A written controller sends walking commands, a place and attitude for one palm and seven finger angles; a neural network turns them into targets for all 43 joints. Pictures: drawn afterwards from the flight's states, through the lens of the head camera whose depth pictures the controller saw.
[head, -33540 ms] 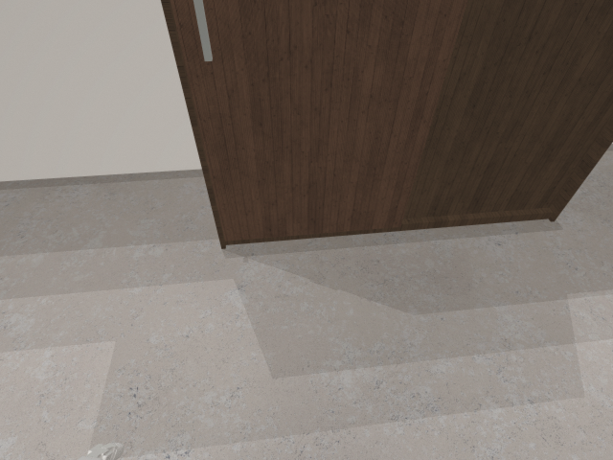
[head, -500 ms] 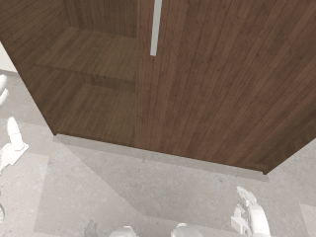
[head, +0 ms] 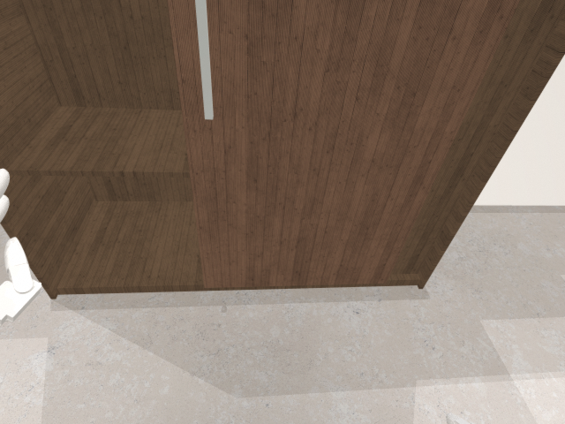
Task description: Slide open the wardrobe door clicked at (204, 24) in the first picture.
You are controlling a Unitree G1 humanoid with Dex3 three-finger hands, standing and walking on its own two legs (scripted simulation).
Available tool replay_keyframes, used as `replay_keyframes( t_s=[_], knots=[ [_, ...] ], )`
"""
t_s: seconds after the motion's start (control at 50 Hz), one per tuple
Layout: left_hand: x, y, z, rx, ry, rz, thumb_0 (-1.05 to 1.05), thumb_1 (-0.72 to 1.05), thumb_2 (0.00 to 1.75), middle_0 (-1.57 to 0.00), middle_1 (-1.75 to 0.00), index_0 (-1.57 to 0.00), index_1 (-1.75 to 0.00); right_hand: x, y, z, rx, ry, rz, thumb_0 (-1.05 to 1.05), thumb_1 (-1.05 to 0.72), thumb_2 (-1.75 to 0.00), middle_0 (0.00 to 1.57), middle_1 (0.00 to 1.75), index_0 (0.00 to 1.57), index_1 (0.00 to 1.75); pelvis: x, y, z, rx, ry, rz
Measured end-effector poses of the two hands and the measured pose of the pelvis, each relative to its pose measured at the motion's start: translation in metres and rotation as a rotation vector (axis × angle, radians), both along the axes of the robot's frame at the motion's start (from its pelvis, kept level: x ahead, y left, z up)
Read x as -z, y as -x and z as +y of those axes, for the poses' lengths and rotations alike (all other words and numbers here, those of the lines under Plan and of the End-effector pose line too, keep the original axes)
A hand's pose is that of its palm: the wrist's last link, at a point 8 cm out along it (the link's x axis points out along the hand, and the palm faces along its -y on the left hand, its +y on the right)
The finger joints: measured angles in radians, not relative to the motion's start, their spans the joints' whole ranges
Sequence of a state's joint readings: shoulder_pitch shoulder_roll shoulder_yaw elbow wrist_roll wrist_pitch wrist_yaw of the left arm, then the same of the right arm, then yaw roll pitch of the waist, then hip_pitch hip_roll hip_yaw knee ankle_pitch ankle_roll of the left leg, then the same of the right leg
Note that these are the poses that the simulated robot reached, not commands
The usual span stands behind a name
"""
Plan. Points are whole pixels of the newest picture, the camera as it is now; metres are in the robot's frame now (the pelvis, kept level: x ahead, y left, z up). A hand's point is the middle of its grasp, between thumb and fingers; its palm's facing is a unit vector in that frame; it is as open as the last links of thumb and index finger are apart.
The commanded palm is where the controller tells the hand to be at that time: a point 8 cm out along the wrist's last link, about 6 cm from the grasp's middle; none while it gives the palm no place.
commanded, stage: stop stepping back and stand still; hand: left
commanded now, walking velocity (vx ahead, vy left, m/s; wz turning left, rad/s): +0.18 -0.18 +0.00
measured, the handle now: (205, 53) +0.79 +0.22 +0.22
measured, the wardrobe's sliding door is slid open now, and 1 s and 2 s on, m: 0.58 0.58 0.58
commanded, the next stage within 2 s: let the arm hang, fingers relaxed in 1.60 s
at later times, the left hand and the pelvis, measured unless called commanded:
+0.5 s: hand (50, 297) +0.19 +0.25 +0.17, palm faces +0.49 -0.76 -0.43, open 7.4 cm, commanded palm +0.13 +0.28 +0.20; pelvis -0.01 -0.02 +0.02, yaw +0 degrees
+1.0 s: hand (34, 299) +0.20 +0.28 +0.15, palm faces +0.38 -0.82 -0.42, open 7.4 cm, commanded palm +0.14 +0.32 +0.20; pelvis -0.01 +0.02 +0.02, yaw -2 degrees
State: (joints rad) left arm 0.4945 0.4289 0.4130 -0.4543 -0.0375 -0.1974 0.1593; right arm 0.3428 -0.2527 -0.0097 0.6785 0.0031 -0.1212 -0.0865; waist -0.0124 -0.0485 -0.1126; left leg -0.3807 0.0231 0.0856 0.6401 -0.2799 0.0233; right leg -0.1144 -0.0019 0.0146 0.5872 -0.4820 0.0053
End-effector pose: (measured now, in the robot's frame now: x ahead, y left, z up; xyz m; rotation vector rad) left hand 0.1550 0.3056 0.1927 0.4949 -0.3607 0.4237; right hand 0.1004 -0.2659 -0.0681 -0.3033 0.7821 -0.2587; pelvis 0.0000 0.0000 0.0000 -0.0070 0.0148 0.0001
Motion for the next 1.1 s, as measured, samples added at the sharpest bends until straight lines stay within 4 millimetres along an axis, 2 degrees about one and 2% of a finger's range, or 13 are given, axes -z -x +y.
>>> replay_keyframes(
  t_s=[0.06,0.12,0.18,0.22,0.3,0.42,0.56,0.66,0.76,0.84,0.96,1.02,1.1],
  knots=[
    [0.013,-0.010,0.005,-0.020,0.045,0.048,0.01,0.89,0.90,-0.22,-0.30,-0.21,-0.30,0.004,0.015,-0.001,0.051,-0.007,0.001,0.02,-0.90,-0.90,0.20,0.30,0.20,0.30,0.000,0.013,0.001,0.022,-0.015,-0.024],
    [0.010,-0.012,-0.007,0.017,0.027,0.101,0.01,0.89,0.90,-0.21,-0.30,-0.21,-0.30,0.000,0.027,0.007,0.049,-0.044,-0.011,0.02,-0.91,-0.90,0.20,0.29,0.20,0.30,-0.007,0.024,-0.004,0.027,-0.011,-0.037],
    [-0.004,-0.002,-0.029,0.078,-0.028,0.117,0.02,0.90,0.90,-0.21,-0.30,-0.21,-0.30,0.000,0.034,0.014,0.027,-0.092,-0.016,0.02,-0.91,-0.90,0.20,0.29,0.20,0.30,-0.012,0.027,-0.011,0.028,-0.002,-0.035],
    [-0.012,0.010,-0.041,0.103,-0.107,0.118,0.02,0.89,0.90,-0.21,-0.30,-0.21,-0.30,0.007,0.034,0.014,0.010,-0.117,-0.016,0.01,-0.90,-0.90,0.20,0.30,0.20,0.30,-0.008,0.028,-0.017,0.023,-0.015,-0.023],
    [-0.020,0.025,-0.042,0.067,-0.151,0.111,0.01,0.89,0.90,-0.22,-0.30,-0.22,-0.30,0.019,0.027,0.010,-0.022,-0.131,0.051,0.01,-0.90,-0.90,0.20,0.30,0.21,0.30,-0.009,0.029,-0.022,0.031,-0.025,-0.024],
    [-0.010,0.021,-0.017,-0.101,-0.039,0.149,0.01,0.89,0.90,-0.22,-0.30,-0.22,-0.30,0.009,0.004,0.003,-0.044,-0.122,0.029,0.01,-0.90,-0.90,0.20,0.30,0.21,0.30,-0.022,0.016,-0.021,0.024,-0.056,-0.015],
    [0.008,-0.004,-0.022,-0.052,0.052,0.150,0.01,0.89,0.90,-0.21,-0.30,-0.21,-0.30,-0.006,-0.040,0.006,-0.090,-0.056,-0.053,0.01,-0.91,-0.90,0.20,0.30,0.20,0.30,-0.018,0.004,-0.008,0.006,-0.043,-0.022],
    [-0.003,-0.016,-0.016,0.025,-0.012,0.087,0.01,0.89,0.90,-0.22,-0.30,-0.22,-0.30,-0.021,-0.067,0.023,-0.076,-0.050,-0.123,0.01,-0.91,-0.90,0.20,0.29,0.20,0.30,-0.012,-0.002,0.001,0.024,-0.027,-0.023],
    [-0.016,-0.019,-0.001,0.021,-0.075,0.092,0.01,0.89,0.90,-0.22,-0.30,-0.22,-0.30,-0.030,-0.080,0.046,-0.105,-0.090,-0.169,0.01,-0.91,-0.90,0.20,0.29,0.20,0.30,-0.015,-0.001,0.008,0.033,-0.002,-0.007],
    [-0.007,-0.017,0.008,0.002,-0.041,0.147,0.01,0.89,0.90,-0.22,-0.30,-0.21,-0.30,-0.026,-0.074,0.058,-0.111,-0.118,-0.152,0.01,-0.90,-0.90,0.20,0.30,0.21,0.30,-0.017,0.003,0.013,0.040,0.006,0.004],
    [0.018,-0.008,0.012,-0.006,0.053,0.231,0.01,0.89,0.90,-0.21,-0.30,-0.21,-0.30,-0.016,-0.049,0.063,-0.098,-0.107,-0.075,0.01,-0.90,-0.90,0.20,0.30,0.21,0.30,-0.018,0.008,0.021,0.035,0.011,0.002],
    [0.019,-0.004,0.013,0.002,0.064,0.222,0.01,0.89,0.90,-0.22,-0.30,-0.21,-0.30,-0.014,-0.036,0.062,-0.088,-0.086,-0.039,0.01,-0.90,-0.90,0.20,0.30,0.21,0.30,-0.018,0.011,0.024,0.031,0.014,-0.004],
    [0.009,-0.001,0.019,0.009,0.040,0.177,0.01,0.89,0.90,-0.22,-0.30,-0.22,-0.30,-0.014,-0.024,0.061,-0.074,-0.066,-0.020,0.01,-0.90,-0.90,0.20,0.30,0.21,0.30,-0.018,0.014,0.029,0.027,0.018,-0.010]
  ],
)
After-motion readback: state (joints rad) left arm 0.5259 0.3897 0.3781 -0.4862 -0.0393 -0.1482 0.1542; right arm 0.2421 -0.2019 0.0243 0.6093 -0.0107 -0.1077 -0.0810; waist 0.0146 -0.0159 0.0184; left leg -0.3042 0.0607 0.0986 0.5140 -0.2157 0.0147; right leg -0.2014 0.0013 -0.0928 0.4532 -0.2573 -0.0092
